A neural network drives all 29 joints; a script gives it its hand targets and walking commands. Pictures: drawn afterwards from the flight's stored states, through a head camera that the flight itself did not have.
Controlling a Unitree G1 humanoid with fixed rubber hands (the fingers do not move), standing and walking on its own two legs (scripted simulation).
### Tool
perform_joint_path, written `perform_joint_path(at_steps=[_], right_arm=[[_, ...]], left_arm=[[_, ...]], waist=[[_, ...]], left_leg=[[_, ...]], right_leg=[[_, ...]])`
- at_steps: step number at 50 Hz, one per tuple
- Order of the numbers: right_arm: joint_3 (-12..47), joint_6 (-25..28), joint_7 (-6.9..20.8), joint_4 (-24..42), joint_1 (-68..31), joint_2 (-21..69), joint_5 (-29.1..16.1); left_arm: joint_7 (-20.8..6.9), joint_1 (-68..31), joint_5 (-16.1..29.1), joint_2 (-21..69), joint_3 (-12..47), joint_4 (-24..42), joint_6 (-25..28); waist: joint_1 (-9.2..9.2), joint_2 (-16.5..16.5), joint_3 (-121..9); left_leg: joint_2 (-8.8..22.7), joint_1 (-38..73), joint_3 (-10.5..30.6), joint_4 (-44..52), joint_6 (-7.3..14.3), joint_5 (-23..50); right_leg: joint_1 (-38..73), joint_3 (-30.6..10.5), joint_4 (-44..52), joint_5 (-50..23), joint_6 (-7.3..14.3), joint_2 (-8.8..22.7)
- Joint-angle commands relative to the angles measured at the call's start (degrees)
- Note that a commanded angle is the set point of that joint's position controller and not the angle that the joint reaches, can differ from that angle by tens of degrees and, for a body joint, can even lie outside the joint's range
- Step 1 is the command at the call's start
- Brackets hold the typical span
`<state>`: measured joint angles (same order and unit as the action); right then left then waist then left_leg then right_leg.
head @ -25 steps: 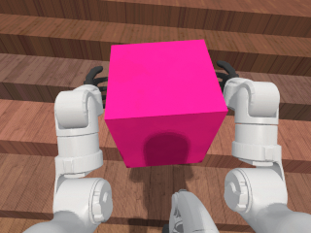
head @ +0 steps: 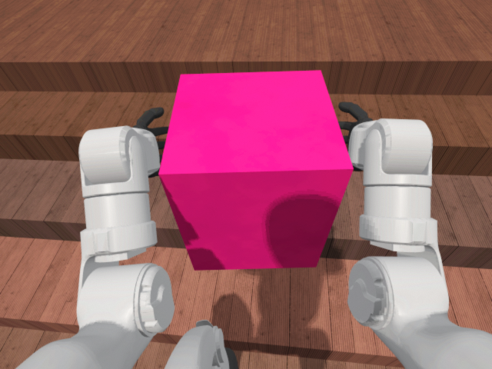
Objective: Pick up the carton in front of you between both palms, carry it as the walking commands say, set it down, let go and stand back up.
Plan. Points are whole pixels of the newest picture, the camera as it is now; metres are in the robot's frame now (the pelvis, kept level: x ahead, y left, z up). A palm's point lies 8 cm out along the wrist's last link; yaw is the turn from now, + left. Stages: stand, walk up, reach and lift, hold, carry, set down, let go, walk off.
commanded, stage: carry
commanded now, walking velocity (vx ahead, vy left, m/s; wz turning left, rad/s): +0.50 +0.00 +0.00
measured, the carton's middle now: (253, 177) +0.40 -0.02 +0.11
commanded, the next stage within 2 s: none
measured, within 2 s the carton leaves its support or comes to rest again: neither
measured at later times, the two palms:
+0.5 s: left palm out of the picture +0.67 +0.11 +0.33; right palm out of the picture +0.69 -0.19 +0.34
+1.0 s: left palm out of the picture +1.00 +0.08 +0.48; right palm out of the picture +0.97 -0.22 +0.47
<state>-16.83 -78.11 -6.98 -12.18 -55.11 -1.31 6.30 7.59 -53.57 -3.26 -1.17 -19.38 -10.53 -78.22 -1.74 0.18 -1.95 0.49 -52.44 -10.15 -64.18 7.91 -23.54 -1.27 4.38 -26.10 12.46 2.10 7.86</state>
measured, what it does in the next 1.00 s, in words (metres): climbs: right foot 0.13 m higher, then left foot 0.14 m higher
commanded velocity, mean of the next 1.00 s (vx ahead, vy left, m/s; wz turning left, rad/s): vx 0.50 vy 0.00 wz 0.00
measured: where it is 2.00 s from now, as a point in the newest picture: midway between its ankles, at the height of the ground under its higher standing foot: (250, 56)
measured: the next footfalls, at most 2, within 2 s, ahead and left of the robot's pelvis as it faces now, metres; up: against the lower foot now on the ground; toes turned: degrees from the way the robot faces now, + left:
right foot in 0.42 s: +0.44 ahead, -0.16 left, +0.13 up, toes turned -8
left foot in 0.92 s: +0.78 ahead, +0.07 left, +0.27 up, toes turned +4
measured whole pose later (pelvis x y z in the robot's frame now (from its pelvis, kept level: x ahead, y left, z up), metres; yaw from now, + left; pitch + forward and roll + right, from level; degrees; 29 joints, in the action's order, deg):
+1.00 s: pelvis +0.61 -0.01 +0.29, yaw -1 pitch +4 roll +4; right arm -11.6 -78.3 -8.7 -17.9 -56.4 -3.1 2.4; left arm 6.4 -53.7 -5.0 -2.4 -20.9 -12.4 -80.3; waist -7.8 0.4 -3.8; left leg -0.8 -46.3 -11.4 -60.6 7.3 -17.2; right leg -9.1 0.3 -43.5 8.4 1.4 7.7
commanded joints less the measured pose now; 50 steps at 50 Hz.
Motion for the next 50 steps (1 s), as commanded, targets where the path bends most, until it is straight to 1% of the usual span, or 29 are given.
perform_joint_path(at_steps=[1,2,4,7,9,11,14,17,19,21,22,23,24,25,26,27,28,31,34,37,38,41,43,44,46,47,48,49,50], right_arm=[[34.4,1.5,11.2,3.9,-42.1,65.8,-28.7],[34.9,2.2,12.1,5.9,-42.3,69.0,-31.3],[38.2,4.1,13.4,14.4,-51.1,71.8,-35.6],[39.8,5.2,14.0,17.8,-52.4,72.8,-37.6],[40.5,5.5,13.9,17.8,-49.6,71.5,-36.9],[40.2,5.1,13.8,17.0,-46.6,69.4,-35.4],[38.7,3.9,13.8,13.5,-41.9,64.9,-33.3],[36.3,2.6,14.5,11.0,-41.3,62.1,-31.9],[34.3,1.3,15.0,8.4,-41.0,60.6,-30.5],[31.6,-0.1,15.2,3.7,-37.2,59.7,-29.0],[30.7,-0.1,15.0,1.9,-37.7,59.2,-27.7],[28.8,-0.2,14.8,-0.3,-37.3,59.2,-26.4],[27.7,0.2,14.4,-0.8,-35.6,57.8,-24.6],[26.7,0.7,14.1,-1.4,-31.6,59.7,-22.4],[25.7,1.3,13.4,-0.9,-32.7,57.8,-20.4],[25.1,1.7,12.9,0.3,-34.1,59.2,-20.1],[24.9,2.0,12.5,2.8,-36.2,59.4,-20.0],[26.9,2.4,10.5,7.3,-39.5,57.6,-20.1],[29.1,1.9,9.5,8.0,-36.5,57.1,-20.8],[30.4,0.4,9.5,6.0,-35.0,56.5,-21.0],[30.7,-0.1,9.6,5.0,-35.2,56.3,-21.2],[31.1,-1.1,9.8,2.6,-38.3,55.9,-22.8],[31.3,-1.5,9.9,1.7,-41.1,56.5,-24.7],[31.1,-1.8,9.9,0.8,-41.5,57.9,-25.8],[31.2,-1.6,10.2,-0.4,-42.3,60.9,-28.3],[31.3,-1.3,10.6,0.0,-43.1,62.0,-29.6],[31.6,-0.5,10.9,0.3,-45.1,63.5,-30.6],[32.5,0.2,11.9,1.4,-46.1,66.6,-32.9],[33.3,1.6,12.7,1.5,-46.0,67.4,-33.7]], left_arm=[[-14.2,-38.4,19.1,60.7,28.6,2.0,0.5],[-13.5,-35.3,16.4,58.2,27.2,1.9,1.0],[-12.6,-37.2,14.5,57.3,26.3,4.9,2.0],[-11.6,-37.3,13.0,55.2,27.5,8.0,3.3],[-11.1,-34.9,12.5,54.4,29.6,7.8,3.9],[-11.0,-32.4,12.5,54.3,31.5,7.6,3.9],[-10.8,-32.1,13.3,53.5,33.5,6.0,2.9],[-10.5,-33.6,14.5,52.7,34.2,4.6,1.7],[-10.4,-34.1,15.7,53.6,35.1,3.8,1.0],[-10.5,-32.9,18.2,55.6,34.6,-0.7,0.6],[-10.8,-33.5,20.0,57.3,35.2,-0.6,0.6],[-11.2,-37.5,21.3,59.0,35.1,-0.4,0.6],[-12.1,-37.9,24.0,62.0,36.6,-0.2,0.9],[-13.0,-39.0,25.9,63.1,36.7,0.9,2.0],[-13.8,-41.7,28.7,67.1,37.4,2.9,2.7],[-14.5,-47.1,30.5,68.5,38.3,7.7,3.6],[-15.0,-52.6,32.4,70.0,39.5,11.9,4.0],[-15.5,-55.5,34.9,71.1,40.7,15.3,4.3],[-15.0,-48.5,31.9,67.7,38.2,13.2,3.0],[-14.5,-41.7,27.7,62.4,35.4,9.1,1.2],[-14.4,-40.8,26.8,61.0,34.9,7.6,0.8],[-14.5,-42.0,25.3,57.9,33.3,4.8,-0.4],[-14.4,-42.3,24.6,56.8,31.5,3.4,-1.1],[-14.2,-42.5,23.6,56.3,30.3,2.1,-1.6],[-13.7,-40.9,21.7,55.4,27.9,0.1,-2.1],[-13.6,-40.8,20.6,55.4,27.3,-0.5,-2.1],[-13.3,-41.2,19.6,55.9,26.6,-1.2,-1.9],[-13.0,-39.4,17.3,55.0,25.7,-1.3,-1.2],[-12.8,-36.6,15.8,55.4,23.5,-2.9,-0.5]], waist=[[-6.83,-17.6,-45.7],[-5.45,-11.4,-48.9],[-2.64,-3.4,-38.1],[-2.35,-1.9,-30.0],[-3.11,-0.3,-28.5],[-5.0,-3.2,-28.6],[-7.41,-2.6,-24.4],[-2.95,-2.4,-18.9],[1.04,-9.6,-17.0],[4.53,-13.6,-23.8],[8.28,-17.9,-27.7],[11.75,-11.5,-32.7],[12.86,-7.5,-33.6],[7.78,15.8,-35.7],[8.0,13.0,-41.4],[7.85,7.1,-38.8],[6.1,2.1,-33.6],[4.15,2.6,-25.8],[5.41,1.2,-24.0],[8.94,7.2,-24.6],[9.37,6.4,-22.6],[5.39,4.0,-13.0],[3.31,5.8,-11.3],[1.27,11.8,-14.3],[-4.45,16.8,-24.8],[-8.76,17.7,-29.9],[-10.81,8.5,-35.1],[-9.56,4.6,-35.0],[-4.43,-18.5,-41.9]], left_leg=[[16.5,68.7,46.4,36.1,13.2,41.6],[15.7,64.6,50.2,35.0,15.6,34.7],[14.1,57.4,43.8,33.6,10.6,18.7],[13.3,51.9,34.8,36.3,6.9,3.1],[15.0,54.4,32.2,38.9,7.7,10.3],[17.3,60.3,30.2,40.2,9.5,20.2],[21.5,74.6,31.7,42.9,10.0,15.7],[12.2,57.9,17.9,53.2,4.5,7.8],[8.1,35.2,2.2,60.7,3.9,21.4],[9.0,40.1,-1.4,48.5,4.6,75.8],[10.7,45.6,-1.8,35.9,2.5,91.7],[6.5,48.8,-2.2,17.1,-1.7,91.8],[5.2,37.9,4.3,2.2,-3.5,67.6],[-6.5,13.6,7.7,-22.1,-8.0,10.7],[-6.6,12.0,19.6,-41.0,-5.9,10.0],[-5.2,7.5,20.2,-46.8,-4.5,11.0],[-3.1,2.6,17.5,-46.3,-3.2,11.0],[1.2,-2.6,14.6,-39.0,-1.1,12.0],[2.5,-9.5,10.1,-32.0,-1.6,7.2],[2.8,-28.5,8.0,-52.0,0.0,-2.1],[3.5,-35.6,10.1,-56.0,0.2,-7.4],[5.9,-32.0,5.7,-38.9,-1.4,-6.0],[5.0,-7.0,-1.5,-17.1,-1.7,-0.2],[2.9,8.9,-3.1,-10.7,0.1,6.3],[-3.5,24.1,-7.3,-4.6,1.4,13.0],[-5.1,32.1,-7.0,2.2,0.6,12.5],[-7.4,43.7,-3.8,19.0,0.0,20.6],[-2.8,52.1,8.3,34.1,-0.3,27.2],[18.1,65.9,45.8,35.8,14.3,59.2]], right_leg=[[-30.5,-5.9,-66.1,3.3,-3.2,-15.9],[-32.6,-16.0,-79.6,1.2,-0.5,-15.2],[-43.7,-12.8,-81.1,0.6,2.1,-10.5],[-50.4,-10.9,-78.4,2.7,4.0,-6.5],[-53.8,-8.1,-71.8,12.2,4.1,-6.4],[-62.2,-4.0,-80.6,11.7,5.1,-6.0],[-86.1,-8.7,-95.5,24.6,5.8,-3.7],[-70.8,0.1,-71.7,16.7,4.0,-0.9],[-39.4,5.5,-48.1,8.4,4.7,-2.3],[-26.4,11.9,-44.6,0.3,6.1,-9.3],[-22.4,12.7,-36.2,3.0,5.8,-11.3],[-13.5,9.5,-21.4,-3.9,6.1,-13.1],[-4.0,-3.5,-9.2,-5.1,7.0,-10.0],[10.6,-41.2,-0.1,-38.8,16.1,8.6],[11.9,-46.0,-1.9,-42.8,17.7,9.5],[9.4,-39.9,-5.3,-33.0,17.5,7.7],[6.5,-34.7,-5.2,-19.0,13.5,6.7],[2.5,-24.9,-0.9,1.3,8.7,5.4],[8.4,-21.9,1.8,-6.9,10.5,7.0],[21.7,-22.8,3.9,-15.8,14.1,11.1],[24.4,-22.9,5.6,-12.6,13.8,12.4],[12.1,-13.3,14.4,-0.3,8.7,7.4],[-6.2,-2.1,25.2,-11.0,10.0,2.6],[-12.7,4.9,23.8,-32.7,9.1,1.1],[-6.0,6.8,8.8,-80.6,8.1,2.4],[-2.1,6.8,-3.3,-89.2,6.4,3.3],[-1.2,6.2,-23.6,-84.3,2.6,-1.3],[-10.5,1.3,-37.5,-46.4,0.9,-4.5],[-32.4,-5.5,-70.1,1.0,-3.0,-16.1]])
